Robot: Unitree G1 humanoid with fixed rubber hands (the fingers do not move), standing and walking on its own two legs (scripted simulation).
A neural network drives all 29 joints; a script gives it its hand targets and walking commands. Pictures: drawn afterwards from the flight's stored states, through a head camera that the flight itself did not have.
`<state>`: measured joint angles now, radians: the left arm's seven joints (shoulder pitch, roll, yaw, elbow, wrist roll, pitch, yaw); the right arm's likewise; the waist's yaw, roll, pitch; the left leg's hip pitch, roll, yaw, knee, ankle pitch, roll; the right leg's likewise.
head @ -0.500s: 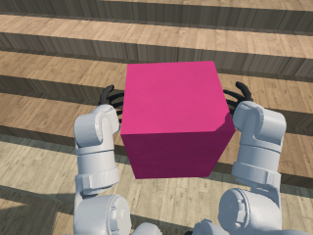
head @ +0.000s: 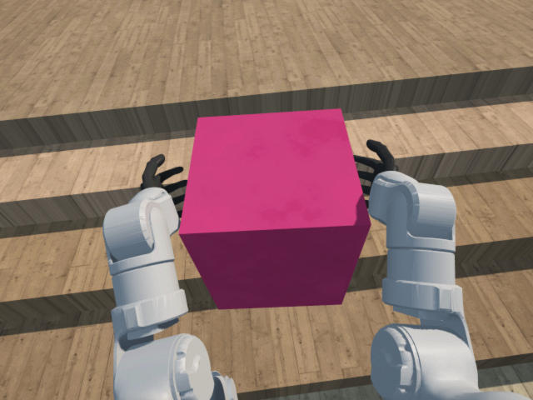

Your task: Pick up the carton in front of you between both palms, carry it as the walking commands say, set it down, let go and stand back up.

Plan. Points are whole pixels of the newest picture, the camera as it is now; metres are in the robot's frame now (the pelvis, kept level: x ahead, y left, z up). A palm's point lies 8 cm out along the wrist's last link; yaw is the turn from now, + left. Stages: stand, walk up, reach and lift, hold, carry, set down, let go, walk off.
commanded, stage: carry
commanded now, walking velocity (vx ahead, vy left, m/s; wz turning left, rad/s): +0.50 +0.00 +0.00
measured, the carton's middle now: (274, 217) +0.37 -0.04 +0.07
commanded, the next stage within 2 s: none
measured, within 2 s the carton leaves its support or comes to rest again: neither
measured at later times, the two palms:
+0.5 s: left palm (140, 45) +0.60 +0.12 +0.27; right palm (329, 18) +0.61 -0.18 +0.27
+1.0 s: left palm out of the picture +0.86 +0.10 +0.41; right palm out of the picture +0.88 -0.20 +0.40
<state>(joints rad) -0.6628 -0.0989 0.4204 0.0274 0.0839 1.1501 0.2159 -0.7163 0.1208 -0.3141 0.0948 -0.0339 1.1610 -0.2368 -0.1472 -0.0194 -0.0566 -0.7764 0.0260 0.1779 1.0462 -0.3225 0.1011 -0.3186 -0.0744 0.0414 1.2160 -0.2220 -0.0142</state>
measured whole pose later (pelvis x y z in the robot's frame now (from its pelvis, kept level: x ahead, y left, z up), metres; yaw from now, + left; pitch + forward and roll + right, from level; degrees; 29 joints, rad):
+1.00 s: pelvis +0.53 -0.04 +0.23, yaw -1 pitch +4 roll +3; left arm -0.64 -0.13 0.35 -0.03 0.04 1.19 0.21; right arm -0.70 0.09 -0.35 0.03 -0.06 1.20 -0.24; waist 0.03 0.02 -0.13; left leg -1.17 0.11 0.15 1.51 -0.32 0.11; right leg -0.03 -0.09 -0.10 0.26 -0.28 -0.04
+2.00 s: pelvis +1.06 -0.06 +0.47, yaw +0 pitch +2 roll +1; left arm -0.61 -0.15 0.29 -0.07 0.02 1.10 0.21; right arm -0.61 0.09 -0.35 -0.10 -0.04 1.13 -0.22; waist 0.06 0.04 -0.06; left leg -1.19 0.08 0.04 1.96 -0.42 0.12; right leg -0.23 -0.03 -0.12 0.52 -0.34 -0.05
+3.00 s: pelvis +1.63 -0.06 +0.60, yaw +1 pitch +5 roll +1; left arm -0.51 -0.18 0.37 0.03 0.07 1.05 0.17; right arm -0.57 0.15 -0.36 0.07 -0.08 1.08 -0.19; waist 0.01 0.01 -0.05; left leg -0.67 0.07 0.03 1.09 -0.26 -0.01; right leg -0.33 0.01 -0.13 0.44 -0.20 -0.10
